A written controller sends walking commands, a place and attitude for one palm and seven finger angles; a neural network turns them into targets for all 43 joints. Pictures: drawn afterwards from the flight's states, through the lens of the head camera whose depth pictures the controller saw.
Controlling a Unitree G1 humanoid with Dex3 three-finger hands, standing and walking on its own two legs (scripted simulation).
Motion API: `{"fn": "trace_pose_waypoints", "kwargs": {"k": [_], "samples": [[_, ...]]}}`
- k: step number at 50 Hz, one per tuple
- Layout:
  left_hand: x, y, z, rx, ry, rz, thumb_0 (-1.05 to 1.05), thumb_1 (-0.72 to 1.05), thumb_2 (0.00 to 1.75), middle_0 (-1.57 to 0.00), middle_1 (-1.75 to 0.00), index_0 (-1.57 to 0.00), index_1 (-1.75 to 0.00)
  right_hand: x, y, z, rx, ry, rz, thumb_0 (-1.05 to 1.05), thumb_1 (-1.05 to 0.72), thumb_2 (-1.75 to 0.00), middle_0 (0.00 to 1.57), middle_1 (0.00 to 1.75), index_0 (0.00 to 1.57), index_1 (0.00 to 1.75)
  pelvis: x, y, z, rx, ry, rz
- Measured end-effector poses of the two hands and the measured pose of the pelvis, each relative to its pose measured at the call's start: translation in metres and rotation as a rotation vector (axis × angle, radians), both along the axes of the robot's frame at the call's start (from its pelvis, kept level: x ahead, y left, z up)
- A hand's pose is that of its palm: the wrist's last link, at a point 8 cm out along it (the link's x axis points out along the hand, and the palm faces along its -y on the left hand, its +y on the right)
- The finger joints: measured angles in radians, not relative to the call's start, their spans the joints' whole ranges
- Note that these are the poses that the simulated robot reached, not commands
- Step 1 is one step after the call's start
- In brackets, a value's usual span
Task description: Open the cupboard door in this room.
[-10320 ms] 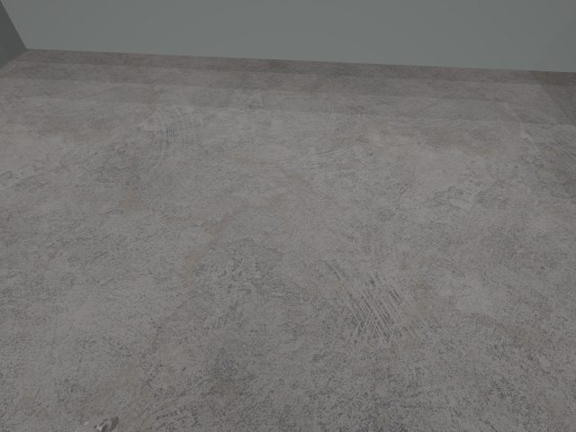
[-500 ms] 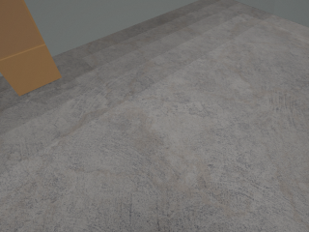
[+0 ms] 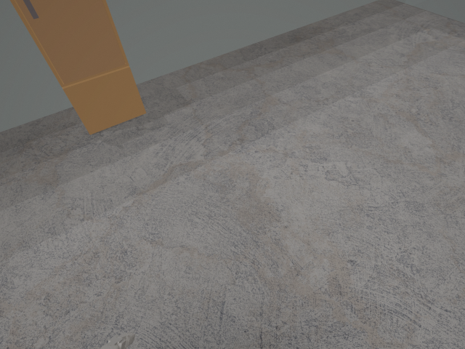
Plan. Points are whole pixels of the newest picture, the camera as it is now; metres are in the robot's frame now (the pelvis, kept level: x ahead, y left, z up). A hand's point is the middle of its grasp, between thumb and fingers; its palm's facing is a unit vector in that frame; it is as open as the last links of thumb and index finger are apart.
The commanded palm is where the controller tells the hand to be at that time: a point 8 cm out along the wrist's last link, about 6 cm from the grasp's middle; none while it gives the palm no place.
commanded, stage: stand and wait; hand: left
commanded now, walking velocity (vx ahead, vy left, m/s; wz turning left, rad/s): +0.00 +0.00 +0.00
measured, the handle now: (26, 0) +1.45 +0.99 +0.05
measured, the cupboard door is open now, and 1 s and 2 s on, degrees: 0 0 0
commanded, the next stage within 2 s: turn or walk to find it in 0.50 s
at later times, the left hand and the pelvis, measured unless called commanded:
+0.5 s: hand out of the picture -0.04 +0.22 -0.17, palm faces +0.13 -0.97 -0.21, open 7.4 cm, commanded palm none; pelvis -0.01 +0.03 +0.01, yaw +4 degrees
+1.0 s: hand out of the picture -0.03 +0.20 -0.17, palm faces +0.17 -0.96 -0.21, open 7.4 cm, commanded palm none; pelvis -0.03 +0.02 +0.01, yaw +7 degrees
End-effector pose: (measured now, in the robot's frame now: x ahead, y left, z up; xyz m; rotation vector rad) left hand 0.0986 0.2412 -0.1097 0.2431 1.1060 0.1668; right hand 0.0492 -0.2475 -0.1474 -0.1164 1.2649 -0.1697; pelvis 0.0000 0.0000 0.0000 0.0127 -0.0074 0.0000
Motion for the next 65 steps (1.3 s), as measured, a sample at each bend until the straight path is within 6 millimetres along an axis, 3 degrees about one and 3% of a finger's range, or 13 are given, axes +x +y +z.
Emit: {"fn": "trace_pose_waypoints", "kwargs": {"k": [5, 10, 18, 22, 33, 41, 50, 65], "samples": [[-0.031, -0.008, 0.005, -0.008, 0.032, 0.059, 0.00, 0.90, 0.90, -0.20, -0.30, -0.20, -0.30, -0.003, -0.010, 0.004, -0.003, 0.044, 0.038, 0.00, -0.90, -0.90, 0.20, 0.30, 0.20, 0.30, -0.004, -0.004, 0.007, 0.014, -0.008, 0.042], [-0.064, -0.007, -0.002, -0.028, 0.103, 0.107, 0.00, 0.90, 0.90, -0.20, -0.30, -0.20, -0.30, -0.003, -0.007, 0.010, -0.017, 0.070, 0.071, 0.00, -0.90, -0.90, 0.19, 0.30, 0.20, 0.30, -0.005, -0.002, 0.010, 0.020, -0.003, 0.067], [-0.126, 0.019, -0.033, -0.080, 0.248, 0.200, 0.00, 0.90, 0.90, -0.20, -0.30, -0.20, -0.30, 0.014, 0.031, 0.013, -0.056, 0.033, 0.146, 0.00, -0.91, -0.90, 0.19, 0.30, 0.19, 0.30, -0.009, 0.023, 0.000, -0.010, 0.000, 0.082], [-0.143, 0.025, -0.034, -0.090, 0.318, 0.212, 0.00, 0.91, 0.90, -0.20, -0.30, -0.20, -0.30, 0.017, 0.053, 0.019, -0.045, 0.008, 0.154, 0.00, -0.91, -0.90, 0.20, 0.30, 0.20, 0.30, -0.009, 0.028, 0.006, 0.001, -0.008, 0.073], [-0.141, 0.010, -0.026, -0.093, 0.272, 0.196, 0.00, 0.91, 0.90, -0.20, -0.30, -0.19, -0.30, 0.009, 0.052, 0.009, -0.009, 0.011, 0.129, 0.00, -0.93, -0.90, 0.20, 0.30, 0.20, 0.30, -0.013, 0.028, 0.007, 0.001, -0.023, 0.090], [-0.135, 0.007, -0.026, -0.101, 0.239, 0.186, 0.01, 0.91, 0.90, -0.20, -0.30, -0.20, -0.30, -0.025, 0.049, 0.011, -0.015, 0.071, 0.125, 0.00, -0.92, -0.90, 0.20, 0.30, 0.20, 0.30, -0.021, 0.026, 0.009, -0.004, -0.029, 0.092], [-0.143, 0.009, -0.026, -0.092, 0.224, 0.218, 0.00, 0.91, 0.90, -0.20, -0.30, -0.20, -0.30, -0.064, 0.051, 0.007, 0.006, 0.166, 0.132, 0.00, -0.91, -0.90, 0.20, 0.30, 0.20, 0.30, -0.032, 0.023, 0.008, -0.007, -0.022, 0.124], [-0.174, -0.010, -0.027, -0.126, 0.281, 0.224, 0.00, 0.90, 0.90, -0.20, -0.30, -0.20, -0.30, -0.070, 0.054, 0.009, 0.015, 0.142, 0.133, 0.00, -0.91, -0.90, 0.20, 0.30, 0.20, 0.30, -0.039, 0.019, 0.010, -0.009, -0.024, 0.115]]}}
